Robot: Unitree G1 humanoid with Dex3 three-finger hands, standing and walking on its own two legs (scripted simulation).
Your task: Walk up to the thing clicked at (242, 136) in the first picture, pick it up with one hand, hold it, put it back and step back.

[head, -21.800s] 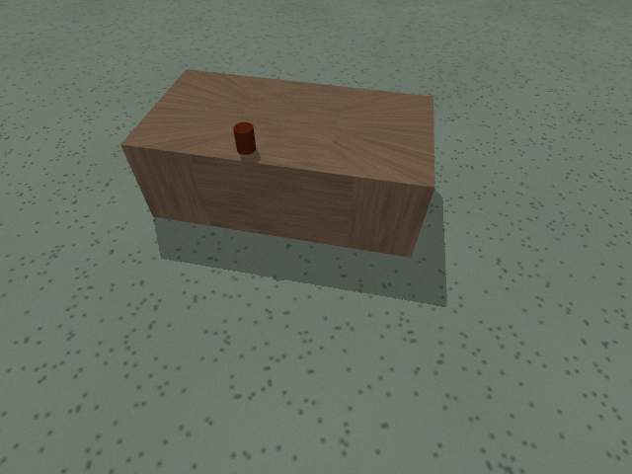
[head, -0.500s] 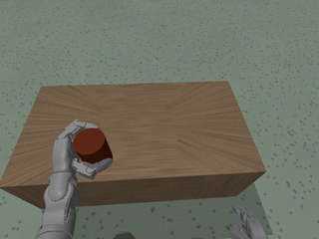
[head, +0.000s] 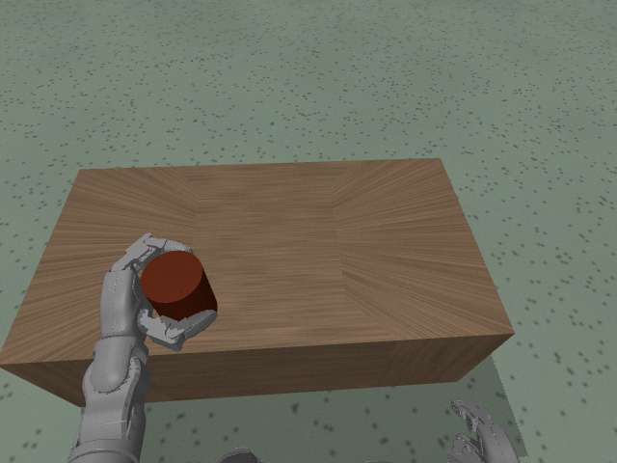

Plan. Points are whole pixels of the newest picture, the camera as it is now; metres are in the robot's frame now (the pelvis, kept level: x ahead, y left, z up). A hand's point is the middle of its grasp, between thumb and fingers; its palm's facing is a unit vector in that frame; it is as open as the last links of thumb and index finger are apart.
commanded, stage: hold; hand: left
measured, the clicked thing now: (182, 294) +0.31 +0.16 +0.05
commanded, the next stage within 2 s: crouch in 0.30 s
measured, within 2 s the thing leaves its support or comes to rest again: neither
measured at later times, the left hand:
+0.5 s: hand (176, 289) +0.32 +0.17 +0.05, palm faces +0.10 -0.99 +0.00, open 10.4 cm
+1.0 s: hand (193, 291) +0.39 +0.19 -0.09, palm faces +0.10 -0.99 +0.00, open 10.3 cm
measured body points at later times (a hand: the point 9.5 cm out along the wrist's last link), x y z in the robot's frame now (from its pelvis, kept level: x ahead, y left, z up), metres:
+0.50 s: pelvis +0.00 +0.00 +0.00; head +0.03 +0.01 +0.45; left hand +0.31 +0.22 +0.05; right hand +0.14 -0.24 -0.11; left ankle +0.03 +0.14 -0.70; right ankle -0.02 -0.15 -0.70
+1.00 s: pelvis -0.03 +0.01 -0.09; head +0.11 +0.03 +0.33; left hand +0.38 +0.24 -0.09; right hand +0.06 -0.25 -0.21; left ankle +0.03 +0.14 -0.70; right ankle -0.02 -0.15 -0.70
